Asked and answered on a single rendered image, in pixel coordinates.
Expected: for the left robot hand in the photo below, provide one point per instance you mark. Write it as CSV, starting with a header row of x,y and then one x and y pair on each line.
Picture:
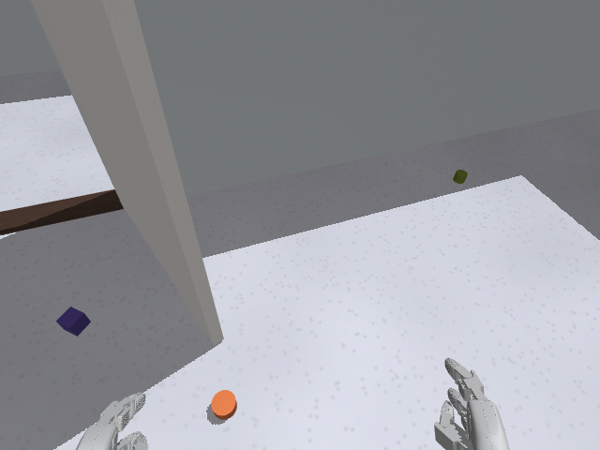
x,y
104,435

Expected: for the right robot hand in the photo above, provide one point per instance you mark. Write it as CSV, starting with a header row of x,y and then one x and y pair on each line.
x,y
479,416

